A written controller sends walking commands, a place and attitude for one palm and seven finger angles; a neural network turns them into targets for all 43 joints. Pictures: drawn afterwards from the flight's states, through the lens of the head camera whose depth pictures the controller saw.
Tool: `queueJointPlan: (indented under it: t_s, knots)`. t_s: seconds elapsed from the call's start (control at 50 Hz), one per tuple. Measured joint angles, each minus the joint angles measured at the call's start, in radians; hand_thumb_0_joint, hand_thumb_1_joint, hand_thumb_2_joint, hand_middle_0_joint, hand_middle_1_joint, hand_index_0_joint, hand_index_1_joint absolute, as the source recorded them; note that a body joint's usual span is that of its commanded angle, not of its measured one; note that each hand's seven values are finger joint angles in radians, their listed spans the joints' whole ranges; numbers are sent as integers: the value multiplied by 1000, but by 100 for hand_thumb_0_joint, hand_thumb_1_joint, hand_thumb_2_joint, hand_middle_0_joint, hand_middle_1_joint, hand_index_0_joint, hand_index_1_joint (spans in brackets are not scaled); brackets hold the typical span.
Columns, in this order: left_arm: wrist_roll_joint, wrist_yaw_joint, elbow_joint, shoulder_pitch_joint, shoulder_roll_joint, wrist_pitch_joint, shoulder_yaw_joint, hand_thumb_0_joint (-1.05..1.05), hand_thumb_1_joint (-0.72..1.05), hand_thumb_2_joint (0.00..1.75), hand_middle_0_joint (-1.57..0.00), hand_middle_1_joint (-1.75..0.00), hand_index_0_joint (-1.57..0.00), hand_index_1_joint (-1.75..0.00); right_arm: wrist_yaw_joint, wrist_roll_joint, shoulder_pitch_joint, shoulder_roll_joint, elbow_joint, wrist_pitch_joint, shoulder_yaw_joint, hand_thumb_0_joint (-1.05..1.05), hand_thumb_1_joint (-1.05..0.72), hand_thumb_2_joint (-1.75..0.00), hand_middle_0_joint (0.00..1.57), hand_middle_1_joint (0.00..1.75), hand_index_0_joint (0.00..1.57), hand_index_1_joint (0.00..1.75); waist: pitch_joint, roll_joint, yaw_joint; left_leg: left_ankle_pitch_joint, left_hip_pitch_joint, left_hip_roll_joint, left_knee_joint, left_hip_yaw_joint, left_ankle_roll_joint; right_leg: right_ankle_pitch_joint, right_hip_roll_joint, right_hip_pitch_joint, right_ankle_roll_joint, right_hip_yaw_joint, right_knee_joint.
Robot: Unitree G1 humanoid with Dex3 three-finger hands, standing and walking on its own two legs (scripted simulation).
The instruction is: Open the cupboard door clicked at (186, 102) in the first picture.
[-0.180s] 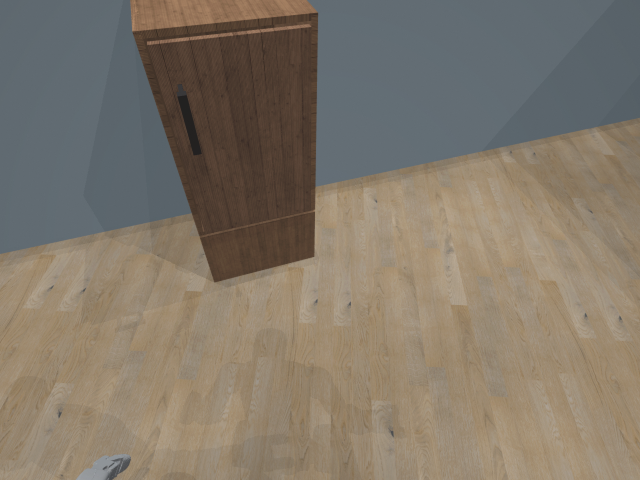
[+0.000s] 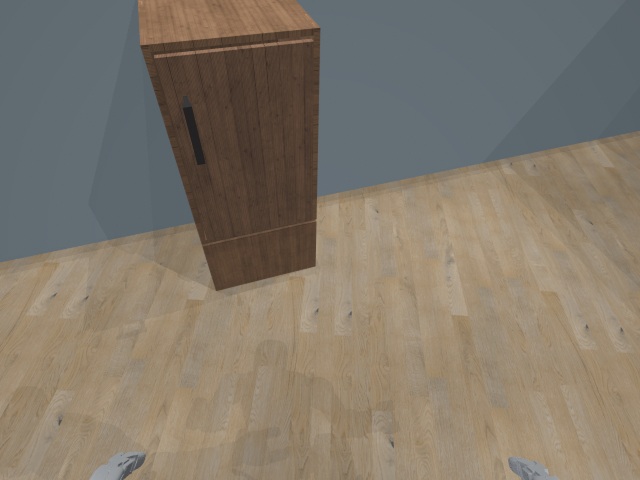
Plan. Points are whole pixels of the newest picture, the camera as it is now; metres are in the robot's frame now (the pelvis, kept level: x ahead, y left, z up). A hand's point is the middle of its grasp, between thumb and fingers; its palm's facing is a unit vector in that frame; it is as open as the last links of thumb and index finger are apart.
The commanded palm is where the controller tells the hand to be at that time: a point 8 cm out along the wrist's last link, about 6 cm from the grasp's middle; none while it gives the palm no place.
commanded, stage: stand and wait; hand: left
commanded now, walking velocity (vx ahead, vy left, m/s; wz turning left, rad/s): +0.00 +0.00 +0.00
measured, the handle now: (193, 131) +0.86 +0.37 -0.05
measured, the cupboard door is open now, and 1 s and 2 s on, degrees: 0 0 0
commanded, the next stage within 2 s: look at it before walking up in 0.78 s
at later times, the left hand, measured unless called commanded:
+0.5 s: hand out of the picture +0.06 +0.23 -0.15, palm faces -0.02 -0.94 -0.34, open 7.4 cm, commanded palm none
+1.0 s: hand out of the picture +0.04 +0.22 -0.14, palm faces -0.03 -0.94 -0.33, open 7.4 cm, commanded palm none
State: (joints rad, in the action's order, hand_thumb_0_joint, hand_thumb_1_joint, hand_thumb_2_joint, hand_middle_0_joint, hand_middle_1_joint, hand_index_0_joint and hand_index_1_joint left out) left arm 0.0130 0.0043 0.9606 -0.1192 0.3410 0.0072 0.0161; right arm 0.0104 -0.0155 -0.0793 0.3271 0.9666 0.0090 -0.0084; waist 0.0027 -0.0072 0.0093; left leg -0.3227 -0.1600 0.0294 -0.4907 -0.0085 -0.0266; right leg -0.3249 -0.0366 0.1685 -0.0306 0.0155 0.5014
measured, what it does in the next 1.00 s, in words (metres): stands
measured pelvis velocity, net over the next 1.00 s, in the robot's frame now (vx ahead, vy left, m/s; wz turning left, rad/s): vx -0.04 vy -0.02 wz -0.01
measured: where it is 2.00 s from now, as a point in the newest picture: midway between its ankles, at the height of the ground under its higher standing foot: outside the picture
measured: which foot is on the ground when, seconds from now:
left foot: down 0.00-1.00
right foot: down 0.00-1.00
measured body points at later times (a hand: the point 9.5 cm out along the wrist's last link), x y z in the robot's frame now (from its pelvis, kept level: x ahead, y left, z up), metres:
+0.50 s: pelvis -0.02 -0.02 +0.01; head -0.01 -0.02 +0.46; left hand +0.06 +0.28 -0.12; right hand +0.07 -0.31 -0.12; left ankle -0.04 +0.10 -0.74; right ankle -0.04 -0.14 -0.74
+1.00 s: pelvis -0.04 -0.02 +0.01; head -0.04 -0.02 +0.46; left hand +0.04 +0.27 -0.12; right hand +0.04 -0.32 -0.12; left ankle -0.04 +0.10 -0.74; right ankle -0.04 -0.14 -0.74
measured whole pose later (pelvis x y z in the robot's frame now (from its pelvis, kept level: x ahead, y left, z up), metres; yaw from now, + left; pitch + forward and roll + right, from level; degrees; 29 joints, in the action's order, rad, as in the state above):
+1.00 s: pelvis -0.04 -0.02 +0.01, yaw +0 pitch -2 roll +0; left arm 0.01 0.00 1.08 -0.14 0.34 -0.01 0.01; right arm 0.01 -0.01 -0.13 0.34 1.12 0.01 -0.01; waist 0.02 0.00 0.00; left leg -0.20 -0.12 -0.01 -0.36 0.00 0.01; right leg -0.21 0.00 0.14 0.00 0.01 0.38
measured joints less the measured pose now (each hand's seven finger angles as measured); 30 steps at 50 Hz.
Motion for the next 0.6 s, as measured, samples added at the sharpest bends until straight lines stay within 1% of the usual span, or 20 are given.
queueJointPlan:
  t_s: [0.22, 0.38, 0.6]
  knots:
    - [1, -3, 41, -23, -5, -1, -3, 0, 90, 90, -21, -30, -21, -30, 0, 2, -4, 2, 48, -4, 2, 1, -90, -90, 20, 29, 20, 30, 19, -2, 4, 34, 21, -11, 50, 4, 12, 30, 11, -18, 11, -4, -43]
    - [-1, -3, 76, -39, 2, -1, -7, 0, 90, 90, -21, -30, -21, -30, 2, 6, -32, 13, 93, -9, 5, 1, -91, -90, 20, 29, 20, 30, 31, 2, 1, 54, 33, -20, 74, 7, 21, 51, 20, -31, 19, -8, -68]
    - [-2, -6, 103, -25, 2, -7, -7, 0, 90, 90, -20, -30, -21, -30, -1, 8, -44, 15, 131, -8, 2, 1, -91, -90, 20, 29, 20, 30, 26, 8, -4, 86, 46, -29, 106, 7, 30, 81, 29, -40, 27, -8, -95]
